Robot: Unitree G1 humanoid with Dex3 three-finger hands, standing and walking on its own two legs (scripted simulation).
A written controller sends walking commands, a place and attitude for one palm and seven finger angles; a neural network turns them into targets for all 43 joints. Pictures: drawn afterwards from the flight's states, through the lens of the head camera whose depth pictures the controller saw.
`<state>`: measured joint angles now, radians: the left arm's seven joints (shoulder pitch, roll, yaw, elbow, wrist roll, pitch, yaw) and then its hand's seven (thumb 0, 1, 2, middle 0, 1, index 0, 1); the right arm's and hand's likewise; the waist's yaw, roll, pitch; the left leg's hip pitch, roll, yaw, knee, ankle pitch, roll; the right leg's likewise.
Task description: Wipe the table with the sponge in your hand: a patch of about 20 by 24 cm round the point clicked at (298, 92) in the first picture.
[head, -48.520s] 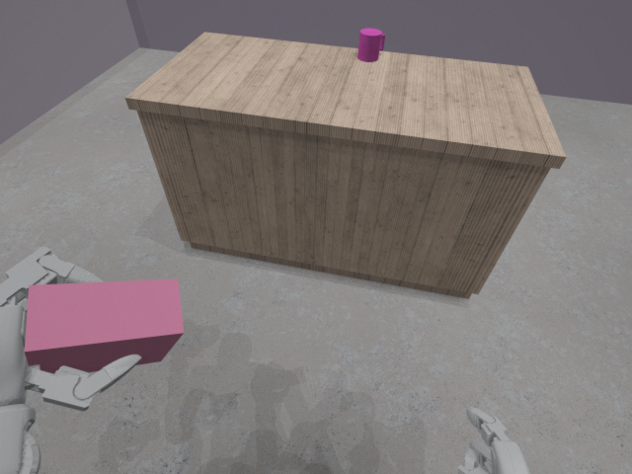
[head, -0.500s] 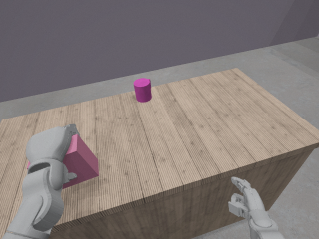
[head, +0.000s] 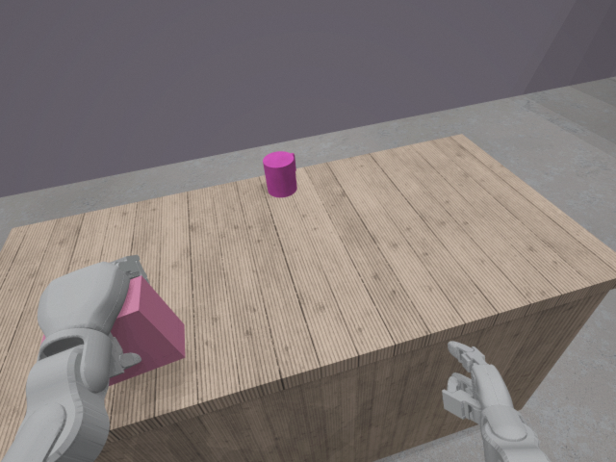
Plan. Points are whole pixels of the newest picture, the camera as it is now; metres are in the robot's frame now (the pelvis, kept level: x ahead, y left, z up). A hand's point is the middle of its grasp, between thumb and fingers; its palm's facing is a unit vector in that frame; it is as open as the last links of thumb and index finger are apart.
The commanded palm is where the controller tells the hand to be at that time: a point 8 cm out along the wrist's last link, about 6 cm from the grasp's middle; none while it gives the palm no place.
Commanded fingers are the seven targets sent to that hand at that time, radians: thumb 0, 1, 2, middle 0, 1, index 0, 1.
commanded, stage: bring the sponge back beside the body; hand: left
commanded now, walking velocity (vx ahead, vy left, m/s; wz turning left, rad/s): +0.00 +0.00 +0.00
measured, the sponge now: (129, 341) +0.21 +0.28 +0.07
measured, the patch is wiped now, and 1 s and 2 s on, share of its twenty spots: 1.00 1.00 1.00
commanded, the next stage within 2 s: step back with the hand held close in 0.82 s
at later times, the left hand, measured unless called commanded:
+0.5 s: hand (100, 344) +0.18 +0.29 +0.11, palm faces +0.11 -0.14 -0.98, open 9.8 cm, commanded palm +0.15 +0.28 +0.18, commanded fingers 0.00 0.10 1.30 -1.20 -1.60 -1.20 -1.60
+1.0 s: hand (115, 339) +0.19 +0.27 +0.11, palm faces +0.21 -0.50 -0.84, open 9.8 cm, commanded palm +0.15 +0.28 +0.17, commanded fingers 0.00 0.10 1.30 -1.20 -1.60 -1.20 -1.60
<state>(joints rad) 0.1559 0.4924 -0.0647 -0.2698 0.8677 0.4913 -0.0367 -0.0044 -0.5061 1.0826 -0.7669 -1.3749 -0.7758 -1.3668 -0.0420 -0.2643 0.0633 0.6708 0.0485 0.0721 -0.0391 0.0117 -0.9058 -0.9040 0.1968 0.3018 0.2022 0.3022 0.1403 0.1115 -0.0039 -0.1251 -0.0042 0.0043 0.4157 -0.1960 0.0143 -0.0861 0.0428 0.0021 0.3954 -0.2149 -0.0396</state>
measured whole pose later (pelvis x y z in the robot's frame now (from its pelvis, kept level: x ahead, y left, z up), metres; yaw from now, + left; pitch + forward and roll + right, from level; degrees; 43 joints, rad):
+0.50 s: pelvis +0.00 +0.00 +0.00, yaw +0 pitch -6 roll -1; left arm 0.28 0.50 -0.03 -0.36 0.85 0.47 -0.02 0.00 -0.51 1.08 -0.77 -1.37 -0.78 -1.37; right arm -0.03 -0.27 0.06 0.67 0.04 0.06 -0.04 0.01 -0.91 -0.90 0.20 0.30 0.20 0.30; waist 0.15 0.11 0.00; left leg -0.12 0.00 0.00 0.43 -0.20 0.02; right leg -0.08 0.05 0.00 0.40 -0.21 -0.04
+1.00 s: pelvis -0.01 +0.00 +0.00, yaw +0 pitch -5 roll -1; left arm 0.28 0.47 0.08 -0.36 0.46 0.36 0.00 -0.01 -0.51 1.08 -0.77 -1.37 -0.78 -1.37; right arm 0.01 -0.26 0.06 0.59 0.04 0.05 -0.05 0.01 -0.91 -0.90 0.20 0.30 0.20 0.30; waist 0.13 0.11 0.00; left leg -0.17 0.00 -0.01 0.47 -0.22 0.02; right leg -0.10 0.06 0.00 0.40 -0.20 -0.04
